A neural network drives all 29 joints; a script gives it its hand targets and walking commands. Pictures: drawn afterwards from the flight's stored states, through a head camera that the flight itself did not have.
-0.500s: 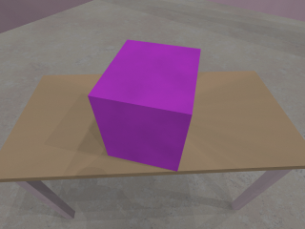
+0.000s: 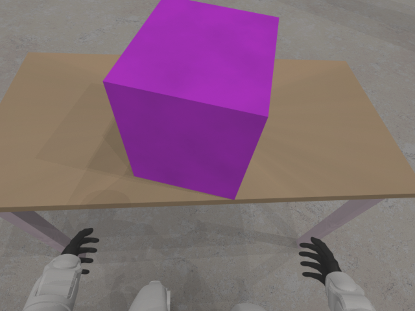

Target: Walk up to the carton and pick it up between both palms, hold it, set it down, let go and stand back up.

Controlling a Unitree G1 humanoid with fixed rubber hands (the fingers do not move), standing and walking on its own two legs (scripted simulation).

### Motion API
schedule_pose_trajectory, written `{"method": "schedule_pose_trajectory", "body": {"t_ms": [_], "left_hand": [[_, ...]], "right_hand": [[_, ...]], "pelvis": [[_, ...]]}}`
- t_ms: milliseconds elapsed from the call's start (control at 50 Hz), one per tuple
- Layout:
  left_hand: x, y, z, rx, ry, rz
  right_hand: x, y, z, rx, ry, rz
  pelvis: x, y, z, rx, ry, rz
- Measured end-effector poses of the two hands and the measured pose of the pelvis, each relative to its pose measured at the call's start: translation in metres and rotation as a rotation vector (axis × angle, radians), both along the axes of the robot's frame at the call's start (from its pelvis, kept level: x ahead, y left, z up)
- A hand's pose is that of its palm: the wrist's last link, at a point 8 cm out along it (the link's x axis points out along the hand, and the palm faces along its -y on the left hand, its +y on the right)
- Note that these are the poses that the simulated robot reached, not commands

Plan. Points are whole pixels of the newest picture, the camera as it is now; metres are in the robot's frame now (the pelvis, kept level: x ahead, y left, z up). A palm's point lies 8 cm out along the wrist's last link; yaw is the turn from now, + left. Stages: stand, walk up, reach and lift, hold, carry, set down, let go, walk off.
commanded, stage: reach and lift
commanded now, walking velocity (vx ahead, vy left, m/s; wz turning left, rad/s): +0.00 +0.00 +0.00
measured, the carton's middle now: (201, 102) +0.52 +0.02 +0.07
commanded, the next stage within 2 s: none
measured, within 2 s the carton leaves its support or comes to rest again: neither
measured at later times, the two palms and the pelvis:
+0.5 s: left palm (44, 291) +0.16 +0.29 -0.06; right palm (326, 308) +0.13 -0.22 -0.06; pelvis -0.01 +0.01 +0.02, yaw -3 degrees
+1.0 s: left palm (47, 263) +0.20 +0.28 -0.02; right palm (319, 279) +0.17 -0.19 -0.01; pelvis +0.00 +0.03 +0.03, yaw -5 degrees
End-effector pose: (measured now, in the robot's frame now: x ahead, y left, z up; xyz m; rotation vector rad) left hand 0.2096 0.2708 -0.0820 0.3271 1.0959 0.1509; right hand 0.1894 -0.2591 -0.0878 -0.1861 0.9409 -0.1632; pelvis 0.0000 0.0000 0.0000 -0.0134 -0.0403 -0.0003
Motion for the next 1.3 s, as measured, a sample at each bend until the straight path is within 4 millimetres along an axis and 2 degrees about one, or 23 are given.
{"method": "schedule_pose_trajectory", "body": {"t_ms": [40, 80, 160, 280, 400, 520, 640, 800, 940, 1300], "left_hand": [[0.011, -0.012, 0.012, -0.025, -0.058, -0.016], [0.012, -0.021, 0.019, -0.05, -0.084, -0.015], [-0.007, -0.024, 0.018, -0.075, -0.04, 0.002], [-0.043, -0.005, 0.011, -0.072, 0.0, 0.05], [-0.057, 0.015, 0.016, -0.053, -0.052, 0.051], [-0.05, 0.017, 0.028, -0.08, -0.147, 0.018], [-0.036, 0.009, 0.037, -0.134, -0.225, -0.021], [-0.019, 0.003, 0.049, -0.19, -0.322, -0.032], [-0.013, 0.007, 0.061, -0.199, -0.406, -0.024], [-0.004, 0.013, 0.096, -0.25, -0.624, -0.075]], "right_hand": [[0.0, 0.0, 0.011, -0.01, -0.039, -0.011], [-0.006, -0.002, 0.02, -0.026, -0.064, -0.024], [-0.026, -0.009, 0.028, -0.044, -0.062, -0.065], [-0.057, -0.008, 0.026, -0.052, -0.047, -0.101], [-0.067, 0.017, 0.026, -0.03, -0.074, -0.086], [-0.058, 0.045, 0.034, -0.001, -0.143, -0.065], [-0.043, 0.059, 0.049, 0.018, -0.226, -0.091], [-0.029, 0.063, 0.066, 0.025, -0.295, -0.111], [-0.023, 0.065, 0.075, 0.042, -0.339, -0.13], [0.003, 0.075, 0.099, 0.103, -0.506, -0.184]], "pelvis": [[0.001, -0.001, 0.004, 0.003, -0.014, -0.004], [0.002, -0.002, 0.009, 0.006, -0.027, -0.009], [0.002, -0.003, 0.016, 0.016, -0.042, -0.027], [-0.002, -0.003, 0.02, 0.023, -0.036, -0.047], [-0.009, 0.0, 0.021, 0.022, -0.03, -0.049], [-0.012, 0.01, 0.022, 0.015, -0.037, -0.049], [-0.011, 0.022, 0.024, 0.012, -0.048, -0.057], [-0.006, 0.033, 0.026, 0.01, -0.051, -0.076], [0.0, 0.036, 0.027, 0.009, -0.044, -0.081], [0.016, 0.021, 0.026, 0.009, -0.038, -0.066]]}}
